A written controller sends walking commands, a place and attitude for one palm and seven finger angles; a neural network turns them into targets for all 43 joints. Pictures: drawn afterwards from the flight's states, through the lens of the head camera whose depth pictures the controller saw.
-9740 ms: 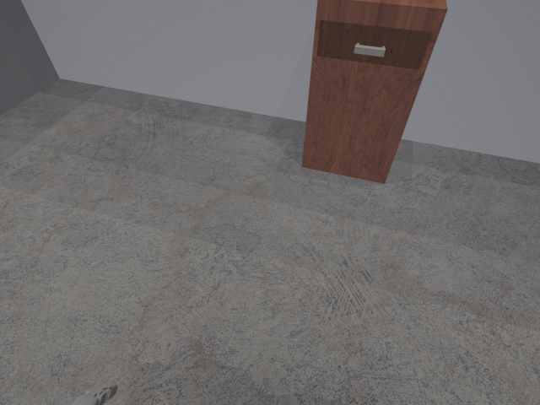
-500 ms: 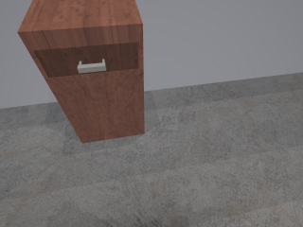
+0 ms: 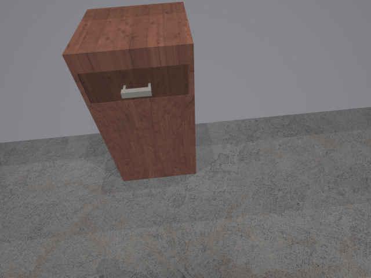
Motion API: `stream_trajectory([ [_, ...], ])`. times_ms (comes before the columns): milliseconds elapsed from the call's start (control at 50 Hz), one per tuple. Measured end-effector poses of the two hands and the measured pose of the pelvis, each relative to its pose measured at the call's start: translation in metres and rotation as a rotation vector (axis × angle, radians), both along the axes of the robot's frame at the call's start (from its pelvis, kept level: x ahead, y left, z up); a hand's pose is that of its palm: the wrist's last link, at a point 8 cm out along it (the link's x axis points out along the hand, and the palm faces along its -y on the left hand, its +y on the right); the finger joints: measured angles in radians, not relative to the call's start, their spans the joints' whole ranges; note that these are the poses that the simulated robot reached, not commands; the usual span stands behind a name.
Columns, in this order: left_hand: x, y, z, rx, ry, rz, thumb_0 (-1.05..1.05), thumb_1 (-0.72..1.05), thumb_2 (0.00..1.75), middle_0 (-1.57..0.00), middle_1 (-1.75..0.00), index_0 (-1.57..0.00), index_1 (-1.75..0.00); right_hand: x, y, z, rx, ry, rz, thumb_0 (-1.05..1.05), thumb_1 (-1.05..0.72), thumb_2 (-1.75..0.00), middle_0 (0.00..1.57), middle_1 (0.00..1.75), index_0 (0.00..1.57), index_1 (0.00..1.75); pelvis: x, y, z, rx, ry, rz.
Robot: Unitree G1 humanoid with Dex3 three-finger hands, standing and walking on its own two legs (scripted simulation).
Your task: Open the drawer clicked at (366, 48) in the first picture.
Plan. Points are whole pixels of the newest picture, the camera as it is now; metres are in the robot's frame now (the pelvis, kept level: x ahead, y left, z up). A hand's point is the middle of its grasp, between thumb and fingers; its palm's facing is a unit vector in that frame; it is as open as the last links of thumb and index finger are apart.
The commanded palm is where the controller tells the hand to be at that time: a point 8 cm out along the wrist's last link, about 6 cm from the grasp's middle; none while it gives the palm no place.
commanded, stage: take the last steps up to it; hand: left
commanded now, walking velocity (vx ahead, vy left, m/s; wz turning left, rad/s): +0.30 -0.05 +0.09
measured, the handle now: (136, 89) +0.79 +0.23 -0.05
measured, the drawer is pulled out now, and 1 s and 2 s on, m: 0.00 0.00 0.00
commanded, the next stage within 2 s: come to a stop and stand still in 1.12 s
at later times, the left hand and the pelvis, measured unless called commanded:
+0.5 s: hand out of the picture -0.08 +0.19 -0.17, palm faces +0.17 -0.98 -0.14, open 7.4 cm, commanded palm none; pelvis +0.02 +0.03 +0.00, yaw +4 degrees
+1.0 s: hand (144, 224) +0.29 +0.14 -0.17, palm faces +0.02 -0.98 -0.22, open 7.3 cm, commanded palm none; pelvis +0.19 -0.04 -0.01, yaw +2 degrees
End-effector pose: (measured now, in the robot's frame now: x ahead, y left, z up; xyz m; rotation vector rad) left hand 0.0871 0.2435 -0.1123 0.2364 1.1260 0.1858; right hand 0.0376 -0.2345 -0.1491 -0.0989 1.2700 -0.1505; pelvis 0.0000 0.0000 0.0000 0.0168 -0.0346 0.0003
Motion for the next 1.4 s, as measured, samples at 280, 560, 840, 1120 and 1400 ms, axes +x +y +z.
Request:
stream_trajectory([
  [280,-0.11,-0.026,-0.002,-0.062,0.157,0.158,0.0,0.92,0.9,-0.2,-0.3,-0.2,-0.3,-0.028,-0.02,0.016,-0.017,0.115,0.054,0.0,-0.91,-0.9,0.2,0.3,0.2,0.3,-0.001,-0.01,0.017,0.004,0.0,0.079],
  [560,-0.144,0.002,-0.029,-0.183,0.398,0.198,0.01,0.91,0.9,-0.2,-0.3,-0.2,-0.3,0.015,0.047,0.027,-0.054,0.008,0.064,0.0,-0.91,-0.9,0.2,0.3,0.2,0.3,0.033,0.035,0.012,-0.037,-0.002,0.069],
  [840,0.087,-0.002,-0.016,-0.097,0.124,0.036,0.01,0.91,0.9,-0.19,-0.3,-0.2,-0.3,-0.018,0.052,0.015,0.052,0.303,-0.077,0.0,-0.9,-0.9,0.2,0.3,0.2,0.3,0.119,0.006,0.007,0.003,0.018,0.033],
  [1120,0.196,-0.062,-0.009,-0.046,0.04,0.063,-0.02,0.95,0.9,-0.2,-0.3,-0.2,-0.3,0.176,-0.054,0.0,-0.017,0.136,-0.005,0.0,-0.91,-0.9,0.2,0.3,0.2,0.3,0.221,-0.053,0.004,-0.017,0.014,0.049],
  [1400,0.175,-0.087,-0.033,-0.161,0.265,0.171,0.0,0.92,0.9,-0.2,-0.3,-0.2,-0.3,0.358,-0.021,0.019,-0.025,-0.098,0.137,0.0,-0.91,-0.9,0.19,0.3,0.2,0.3,0.297,-0.045,0.005,-0.042,0.011,0.051],
])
